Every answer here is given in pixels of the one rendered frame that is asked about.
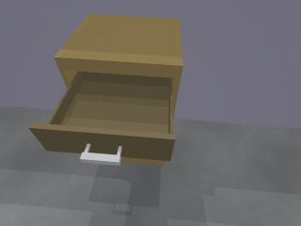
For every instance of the cabinet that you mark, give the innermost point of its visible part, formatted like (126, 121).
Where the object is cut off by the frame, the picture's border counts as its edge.
(122, 44)

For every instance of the drawer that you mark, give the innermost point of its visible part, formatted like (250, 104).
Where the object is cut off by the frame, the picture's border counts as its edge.
(108, 110)

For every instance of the handle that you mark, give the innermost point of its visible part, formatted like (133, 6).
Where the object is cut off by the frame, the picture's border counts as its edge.
(101, 158)

